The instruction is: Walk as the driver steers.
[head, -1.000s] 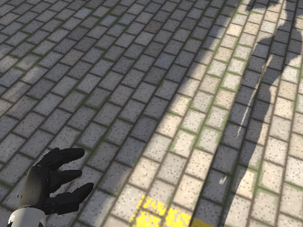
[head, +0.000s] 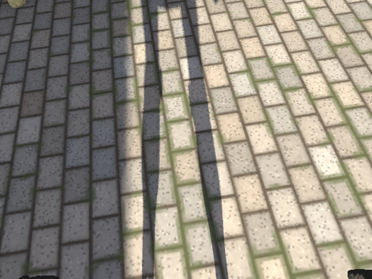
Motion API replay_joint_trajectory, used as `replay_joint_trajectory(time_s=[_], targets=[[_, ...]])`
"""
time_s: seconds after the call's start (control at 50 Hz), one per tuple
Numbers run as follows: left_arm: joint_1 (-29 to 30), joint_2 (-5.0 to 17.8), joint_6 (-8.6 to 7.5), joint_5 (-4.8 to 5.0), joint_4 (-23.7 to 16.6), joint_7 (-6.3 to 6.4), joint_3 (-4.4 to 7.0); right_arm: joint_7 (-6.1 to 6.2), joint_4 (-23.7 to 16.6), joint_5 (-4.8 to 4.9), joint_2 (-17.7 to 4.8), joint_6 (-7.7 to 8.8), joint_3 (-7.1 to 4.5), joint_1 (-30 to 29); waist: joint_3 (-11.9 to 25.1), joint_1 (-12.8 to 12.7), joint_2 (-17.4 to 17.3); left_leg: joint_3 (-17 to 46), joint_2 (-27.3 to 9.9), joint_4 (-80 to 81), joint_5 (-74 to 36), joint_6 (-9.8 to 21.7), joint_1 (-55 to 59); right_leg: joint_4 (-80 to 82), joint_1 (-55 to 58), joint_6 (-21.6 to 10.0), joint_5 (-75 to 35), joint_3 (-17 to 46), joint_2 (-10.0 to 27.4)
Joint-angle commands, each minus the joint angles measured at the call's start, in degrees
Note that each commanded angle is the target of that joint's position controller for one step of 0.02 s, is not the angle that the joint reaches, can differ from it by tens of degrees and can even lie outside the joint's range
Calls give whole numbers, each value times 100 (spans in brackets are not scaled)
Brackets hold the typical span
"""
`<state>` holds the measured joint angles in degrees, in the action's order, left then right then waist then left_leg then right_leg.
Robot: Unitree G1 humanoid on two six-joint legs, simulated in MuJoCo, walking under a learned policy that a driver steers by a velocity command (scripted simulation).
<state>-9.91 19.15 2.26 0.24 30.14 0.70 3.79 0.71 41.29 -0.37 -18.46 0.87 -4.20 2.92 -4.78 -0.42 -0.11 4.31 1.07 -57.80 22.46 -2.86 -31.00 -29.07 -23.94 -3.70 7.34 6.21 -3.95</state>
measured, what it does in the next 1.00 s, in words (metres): steps on the spot, turning left: left foot, then left foot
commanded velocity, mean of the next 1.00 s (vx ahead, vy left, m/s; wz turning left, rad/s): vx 0.01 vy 0.00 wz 0.30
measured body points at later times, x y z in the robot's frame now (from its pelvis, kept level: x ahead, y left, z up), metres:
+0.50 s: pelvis +0.04 +0.05 +0.00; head +0.07 +0.06 +0.45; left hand +0.24 +0.30 -0.09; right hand +0.15 -0.24 -0.10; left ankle +0.09 +0.16 -0.74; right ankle +0.03 -0.08 -0.73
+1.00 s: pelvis +0.03 +0.09 -0.01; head +0.08 +0.13 +0.43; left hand +0.05 +0.42 -0.12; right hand +0.31 -0.10 -0.08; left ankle +0.01 +0.19 -0.74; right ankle +0.03 -0.07 -0.70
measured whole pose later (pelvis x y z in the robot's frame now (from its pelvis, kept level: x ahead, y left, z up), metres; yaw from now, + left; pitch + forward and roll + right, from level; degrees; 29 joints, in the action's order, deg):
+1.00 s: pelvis +0.03 +0.09 -0.01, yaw +23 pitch +2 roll -1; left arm -7.7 18.9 0.0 -0.4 39.3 0.1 5.5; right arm -1.1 31.4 0.6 -18.9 -4.0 -4.9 7.7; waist -5.0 -0.8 1.4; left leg -1.5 -0.2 -37.0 16.9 2.1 -22.3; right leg -51.1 -20.0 4.0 30.5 -5.8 6.7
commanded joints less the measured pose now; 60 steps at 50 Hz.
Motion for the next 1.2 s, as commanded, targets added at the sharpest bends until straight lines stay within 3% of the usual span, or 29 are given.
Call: replay_joint_trajectory(time_s=[0.02, 0.14, 0.22, 0.24, 0.26, 0.28, 0.3, 0.34, 0.38, 0.46, 0.52, 0.54, 0.56, 0.58, 0.6, 0.62, 0.66, 0.7, 0.8, 0.9, 0.94, 0.96, 0.98, 1.0, 1.02, 1.04, 1.06, 1.1, 1.2], targets=[[156, 1070, -34, 25, -478, 126, 362, 9, -258, 29, -409, 47, -89, 92, 1399, 64, 518, 255, 180, 721, -292, -115, -126, 775, 1383, -912, -856, 1914, 1218], [266, 972, 62, 16, -495, 112, 349, -66, -206, 58, -456, 29, -93, 146, 1316, -30, 926, 347, 257, 1697, -537, -67, 582, 697, 1019, -729, -10, 2367, 1046], [283, 476, 58, -40, -368, 42, 112, -171, -162, -40, -308, 95, -28, 460, 1386, 47, 915, -8, -88, 2902, -1457, 220, 1813, 191, 729, -486, -287, 2055, 954], [-53, 142, 27, -109, -202, 22, -11, -192, -259, -173, -272, 100, 34, 332, 1296, -62, 477, 496, -519, 3519, -1877, 409, 2140, -45, 585, -162, 502, 1742, 644], [-684, -74, -11, -232, -30, 8, -83, -181, -398, -282, -423, 96, 87, -36, 1130, -584, -704, 1495, -1287, 3892, -2432, 794, 2001, -782, 579, 235, 2010, 941, -38], [-430, 175, -58, -234, -125, 28, -8, -176, -383, -355, -315, 95, 160, -251, 700, -623, -1290, 2266, -1611, 4337, -1395, 1406, 993, -606, 797, 482, 1941, 506, 55], [-142, 440, -106, -251, -36, 53, 63, -167, -514, -207, -217, 74, 177, -498, 455, -508, -935, 2036, -1257, 4359, -482, 1256, 772, -357, 1080, 559, 1301, 390, 242], [478, 380, -137, -252, -27, 64, 91, -121, -443, 34, -783, 2, 21, -4, 341, -104, -759, 1806, -815, 4268, 277, 907, 785, -126, 1261, 565, 728, 141, 118], [460, 312, -188, -169, -14, 64, 106, -33, -487, 96, -1185, -82, -124, 220, 180, -35, -927, 2142, -867, 4264, 290, 1002, 933, -279, 917, 566, 947, -93, 24], [374, 171, -344, -39, 110, 60, 141, 38, -641, 161, -935, -181, -184, 510, 642, 97, -1102, 2734, -897, 3812, -1487, 1341, 2054, -458, 324, 531, 1595, -49, -122], [58, 142, -425, 37, 309, 13, 180, 52, -770, 259, -888, -274, -264, 371, 1126, -60, -955, 2823, -788, 3407, -2650, 1273, 2377, 268, 802, 481, 1164, -9, -67], [-169, 216, -426, 41, 422, 2, 221, 64, -850, 297, -818, -318, -262, 246, 1285, -161, -870, 2655, -611, 3200, -2561, 1101, 2042, 703, 1439, 420, 569, -6, 129], [-205, 501, -395, -55, 481, -2, 300, 75, -975, 331, -666, -341, -231, 185, 1321, -108, -306, 2160, -278, 2761, -2029, 827, 1233, 755, 2069, 117, 91, 418, 656], [-79, 788, -338, -173, 465, 4, 369, 53, -1046, 313, -584, -319, -201, 351, 1029, 60, 917, 1222, 376, 1970, -401, 473, 114, 986, 2388, -482, -1191, 1304, 1552], [232, 670, -343, -301, 328, 26, 337, 10, -953, 248, -760, -276, -281, 684, 999, 156, 1423, 620, 469, 666, 1116, 161, -345, 1037, 2357, -1090, -2339, 1899, 2529], [363, 445, -347, -267, 220, 73, 253, -26, -829, 193, -1041, -272, -390, 842, 983, 195, 861, 526, 119, -324, 1085, -13, -431, 959, 2215, -1191, -2651, 1629, 2660], [647, 308, -331, -104, 199, 165, 203, -43, -740, 206, -865, -374, -380, 891, 729, 272, 439, 314, -126, -939, 441, -211, -670, 829, 2103, -848, -2338, 739, 2115], [483, 420, -295, -85, 276, 208, 217, -104, -858, 237, -542, -418, -249, 668, 555, 71, 566, -35, -315, -802, -2, -350, -901, 860, 2183, -786, -2561, 112, 1829], [152, 776, -159, -122, 412, 161, 336, -246, -1297, 216, -364, -399, -109, 149, 731, -275, 769, -533, -573, 479, -200, -344, -398, 894, 2360, -875, -2400, -520, 2010], [273, 930, -264, 107, 522, -41, 429, -284, -1338, 210, -574, -553, -230, 397, 827, -74, 949, -997, -360, 1863, -453, 60, 736, 391, 2089, -490, -2291, -1104, 2211], [161, 688, -323, 181, 666, -88, 385, -193, -1125, 181, -790, -575, -403, 1119, 1083, 334, 517, -914, -61, 2987, -1393, 485, 2173, -870, 1441, 56, -2024, -1630, 1874], [84, 503, -363, 23, 563, -97, 325, -72, -1089, 190, -1492, -540, -631, 1686, 1192, 533, -709, 592, -858, 3324, -3831, 1015, 3568, -2465, -156, 591, -21, -1873, 1316], [334, 91, -410, -243, 118, -76, 154, -56, -1311, 6, -2063, -424, -654, 1480, 1669, 241, -2040, 3059, -2232, 3323, -4997, 2337, 4096, -3869, -1829, 928, 3394, -1189, 434], [747, 450, -392, -188, 160, -26, 233, -150, -1312, -70, -1611, -251, -563, 1474, 1967, 671, -1082, 2919, -2328, 3632, -4166, 2549, 3757, -4445, -1923, 888, 3275, -216, 492], [902, 514, -389, -50, 121, 13, 243, -138, -1224, -17, -1439, -150, -483, 1284, 1506, 497, -876, 2426, -1981, 3760, -3323, 2236, 3340, -4364, -1948, 735, 2729, -102, 558], [782, 535, -383, -62, 220, 75, 266, -83, -1197, 124, -1256, -136, -444, 956, 1119, 266, -526, 2039, -1586, 3811, -2618, 1860, 2966, -3980, -1940, 675, 2171, -70, 671], [708, 615, -361, -123, 275, 139, 297, -25, -1264, 199, -1108, -179, -381, 614, 937, 108, -513, 1818, -1380, 3815, -2461, 1647, 2584, -3632, -1776, 682, 1762, -53, 694], [477, 543, -344, -160, 397, 116, 287, 77, -1366, 119, -1055, -244, -332, 335, 1036, -89, -609, 1577, -1078, 3773, -2790, 1556, 2038, -3487, -1185, 783, 1231, -122, 449], [222, 258, -276, -56, 659, 53, 117, 164, -1228, 45, -801, -270, -195, 443, 1329, 56, -741, 1217, -981, 3509, -2799, 1468, 2028, -2386, -600, 968, 767, -305, 476]])
Velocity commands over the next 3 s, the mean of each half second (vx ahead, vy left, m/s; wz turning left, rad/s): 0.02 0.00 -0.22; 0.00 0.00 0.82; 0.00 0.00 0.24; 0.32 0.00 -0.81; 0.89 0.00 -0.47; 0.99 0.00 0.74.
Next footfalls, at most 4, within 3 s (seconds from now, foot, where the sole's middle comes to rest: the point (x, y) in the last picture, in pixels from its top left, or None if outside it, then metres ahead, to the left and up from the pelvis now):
0.24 left None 0.13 0.14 -0.77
0.96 left None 0.04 0.21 -0.77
1.38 right None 0.18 0.02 -0.77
1.68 left None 0.06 0.24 -0.77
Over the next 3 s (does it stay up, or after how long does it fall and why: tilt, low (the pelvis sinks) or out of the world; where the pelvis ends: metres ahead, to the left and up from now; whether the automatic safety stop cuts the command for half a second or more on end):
stays up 0.91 -0.02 0.00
